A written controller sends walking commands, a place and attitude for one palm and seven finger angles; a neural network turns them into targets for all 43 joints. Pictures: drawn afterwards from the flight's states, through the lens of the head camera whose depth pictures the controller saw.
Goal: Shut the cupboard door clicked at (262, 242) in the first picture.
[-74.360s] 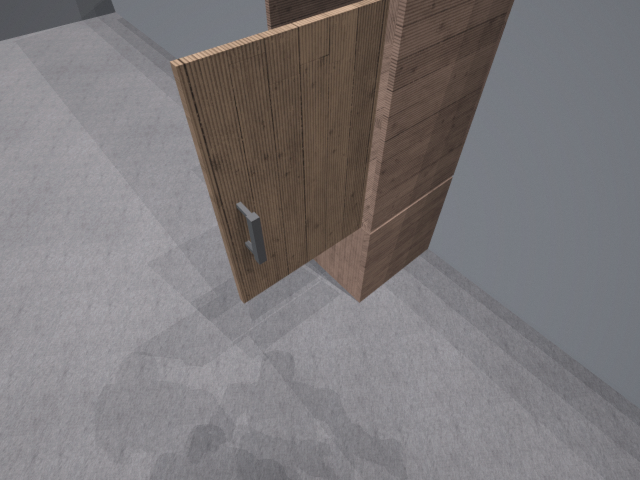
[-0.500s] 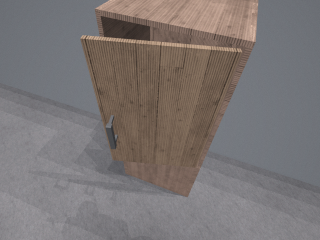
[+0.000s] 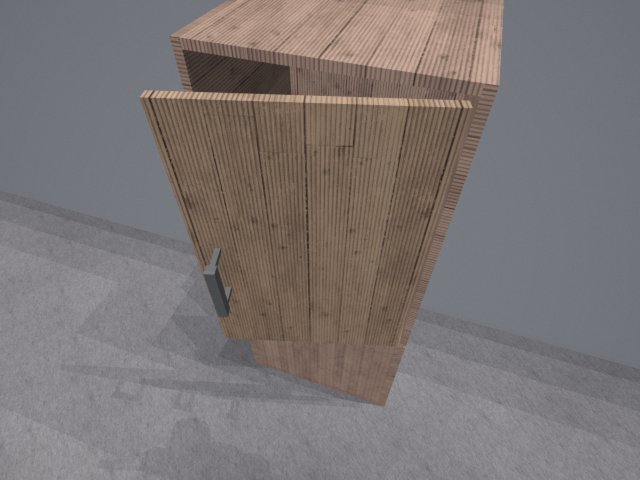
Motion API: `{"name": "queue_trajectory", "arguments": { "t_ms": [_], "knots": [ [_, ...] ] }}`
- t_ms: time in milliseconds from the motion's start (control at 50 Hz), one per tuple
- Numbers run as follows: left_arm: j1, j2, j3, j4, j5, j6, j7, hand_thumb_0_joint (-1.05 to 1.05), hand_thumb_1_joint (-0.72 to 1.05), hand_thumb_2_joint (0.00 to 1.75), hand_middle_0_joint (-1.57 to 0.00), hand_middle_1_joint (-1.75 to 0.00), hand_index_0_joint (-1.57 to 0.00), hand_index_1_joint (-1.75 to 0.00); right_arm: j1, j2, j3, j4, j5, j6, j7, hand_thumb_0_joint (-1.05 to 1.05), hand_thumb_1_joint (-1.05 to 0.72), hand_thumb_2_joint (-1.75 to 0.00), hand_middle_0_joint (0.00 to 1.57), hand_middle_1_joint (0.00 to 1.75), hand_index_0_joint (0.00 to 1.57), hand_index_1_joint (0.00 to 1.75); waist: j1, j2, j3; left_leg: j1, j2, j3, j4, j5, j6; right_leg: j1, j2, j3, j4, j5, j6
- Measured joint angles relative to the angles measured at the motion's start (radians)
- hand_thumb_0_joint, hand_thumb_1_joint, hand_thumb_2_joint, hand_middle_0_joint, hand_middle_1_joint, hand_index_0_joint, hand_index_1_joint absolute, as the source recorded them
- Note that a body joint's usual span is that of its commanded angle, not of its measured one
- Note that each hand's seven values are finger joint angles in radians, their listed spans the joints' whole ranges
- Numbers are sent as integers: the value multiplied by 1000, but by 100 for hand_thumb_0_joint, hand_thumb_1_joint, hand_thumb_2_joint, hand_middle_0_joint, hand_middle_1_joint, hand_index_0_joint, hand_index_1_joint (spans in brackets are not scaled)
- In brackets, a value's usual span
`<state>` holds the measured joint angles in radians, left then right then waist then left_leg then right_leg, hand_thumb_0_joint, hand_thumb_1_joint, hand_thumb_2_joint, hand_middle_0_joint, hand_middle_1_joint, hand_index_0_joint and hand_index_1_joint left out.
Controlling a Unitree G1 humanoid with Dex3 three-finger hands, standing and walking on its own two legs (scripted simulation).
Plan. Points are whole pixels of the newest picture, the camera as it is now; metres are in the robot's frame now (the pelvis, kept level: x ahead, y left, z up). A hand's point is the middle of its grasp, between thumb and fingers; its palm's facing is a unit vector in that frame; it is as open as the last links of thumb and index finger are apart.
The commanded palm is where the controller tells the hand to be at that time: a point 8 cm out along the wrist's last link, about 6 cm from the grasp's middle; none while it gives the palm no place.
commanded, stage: look again from close up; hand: left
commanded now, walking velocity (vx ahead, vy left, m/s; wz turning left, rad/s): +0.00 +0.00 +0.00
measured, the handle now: (220, 283) +0.45 +0.21 -0.09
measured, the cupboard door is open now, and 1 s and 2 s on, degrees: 16 16 16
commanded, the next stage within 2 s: raise the hand and make a fist in 0.08 s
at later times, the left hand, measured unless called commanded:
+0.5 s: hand (210, 451) +0.17 +0.15 -0.04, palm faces -0.01 -1.00 -0.01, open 6.7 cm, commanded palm +0.12 +0.22 -0.07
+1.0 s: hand (187, 462) +0.16 +0.18 -0.07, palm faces +0.02 -1.00 -0.02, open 4.3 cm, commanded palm +0.13 +0.23 -0.07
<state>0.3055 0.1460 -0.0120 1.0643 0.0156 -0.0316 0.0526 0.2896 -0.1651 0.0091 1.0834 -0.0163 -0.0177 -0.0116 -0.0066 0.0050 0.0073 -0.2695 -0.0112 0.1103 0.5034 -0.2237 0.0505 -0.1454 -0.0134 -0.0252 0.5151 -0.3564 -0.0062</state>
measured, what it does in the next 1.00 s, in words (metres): lowers itself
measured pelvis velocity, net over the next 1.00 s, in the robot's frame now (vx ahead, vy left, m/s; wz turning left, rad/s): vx -0.04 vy -0.02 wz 0.03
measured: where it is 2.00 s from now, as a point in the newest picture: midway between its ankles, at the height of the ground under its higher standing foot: outside the picture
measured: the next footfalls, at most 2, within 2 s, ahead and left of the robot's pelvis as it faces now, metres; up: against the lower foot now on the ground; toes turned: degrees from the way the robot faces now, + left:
none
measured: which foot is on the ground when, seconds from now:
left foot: down 0.00-1.00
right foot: down 0.00-1.00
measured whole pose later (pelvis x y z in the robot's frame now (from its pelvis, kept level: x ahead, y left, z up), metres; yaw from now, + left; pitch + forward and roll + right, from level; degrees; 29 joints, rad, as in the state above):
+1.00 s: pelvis -0.04 -0.02 -0.11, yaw +2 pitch +17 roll -3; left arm 0.43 0.23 0.16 0.00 -0.30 -0.42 -0.30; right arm 0.25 -0.19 -0.01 0.56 0.03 -0.19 -0.05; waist 0.01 0.04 -0.18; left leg -1.10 0.04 0.01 1.28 -0.48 0.03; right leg -0.97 0.04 -0.10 1.27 -0.60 -0.05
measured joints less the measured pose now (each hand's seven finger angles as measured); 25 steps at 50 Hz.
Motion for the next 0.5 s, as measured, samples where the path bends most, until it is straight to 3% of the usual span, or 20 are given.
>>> {"name": "queue_trajectory", "arguments": {
  "t_ms": [200,220,240,300,360,460,500],
  "knots": [
    [-15,14,-4,7,3,5,-1,0,91,90,-19,-30,-20,-29,-53,-7,4,-2,4,1,-3,1,-92,-89,20,30,20,30,9,-20,13,14,16,-2,-6,-7,-9,31,16,1,-46,13,-3],
    [33,11,45,-163,-23,71,-9,1,92,90,-20,-30,-20,-30,-46,-8,7,-42,12,-20,-12,1,-92,-89,20,30,20,30,4,-23,30,2,19,-5,15,-15,-10,19,19,-3,-24,11,-3],
    [93,23,55,-368,-60,91,3,2,92,90,-20,-30,-20,-30,-25,-11,15,-92,30,-72,-33,1,-91,-89,20,30,20,30,5,-30,40,-10,18,-6,34,-22,-10,-14,15,-10,35,2,-5],
    [191,50,43,-799,-140,6,34,2,93,90,-21,-31,-21,-31,30,-26,-2,-209,50,-221,-45,1,-91,-89,20,30,20,30,-8,-34,1,-54,-13,-20,62,-26,-13,-125,-14,-22,204,-12,-10],
    [115,36,73,-907,-177,-171,-19,2,93,90,-23,-33,-23,-33,22,-58,-25,-309,41,-285,-14,1,-91,-89,20,30,20,30,-32,-17,-68,-205,-35,-49,188,-57,-13,-238,-20,-31,235,-96,-21],
    [31,14,128,-855,-246,-518,-293,1,92,90,-29,-40,-29,-40,-85,-83,-59,-423,21,-280,30,1,-90,-89,20,30,20,30,-8,-23,-169,-518,8,-49,472,-141,-28,-559,9,-28,526,-167,-40],
    [39,25,129,-843,-261,-569,-390,0,92,90,-32,-44,-32,-43,-117,-87,-72,-476,30,-264,33,1,-90,-89,20,30,21,30,7,-40,-182,-617,21,-52,584,-190,-34,-656,18,-31,632,-207,-55]
  ]
}}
